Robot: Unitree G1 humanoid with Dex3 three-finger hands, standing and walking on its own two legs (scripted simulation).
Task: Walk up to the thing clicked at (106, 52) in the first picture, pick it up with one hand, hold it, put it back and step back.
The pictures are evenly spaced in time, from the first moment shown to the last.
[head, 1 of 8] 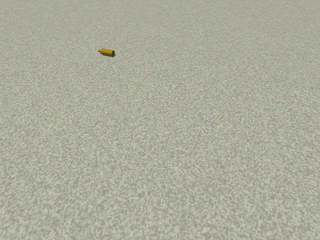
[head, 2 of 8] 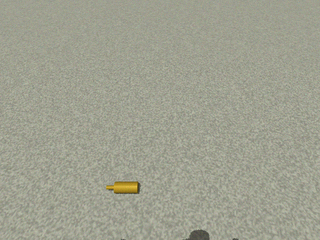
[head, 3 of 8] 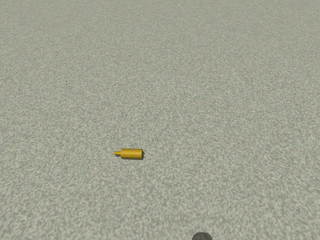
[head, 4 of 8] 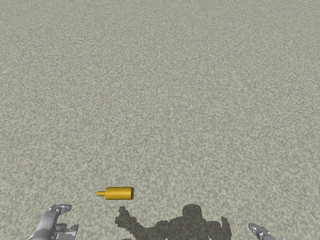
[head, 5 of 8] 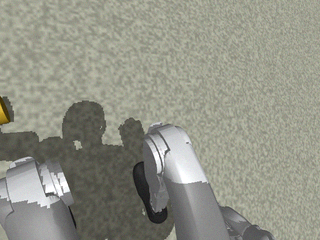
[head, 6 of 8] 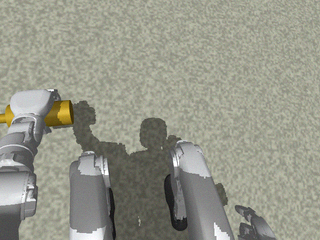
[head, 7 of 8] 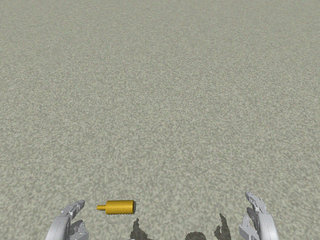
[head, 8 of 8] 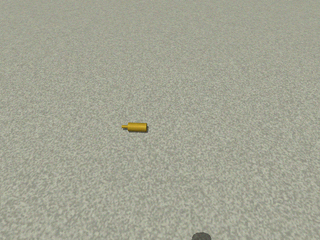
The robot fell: no
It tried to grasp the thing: yes
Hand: left
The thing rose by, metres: 0.68
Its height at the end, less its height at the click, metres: +0.00
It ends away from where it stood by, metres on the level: 0.01
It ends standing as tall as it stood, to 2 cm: yes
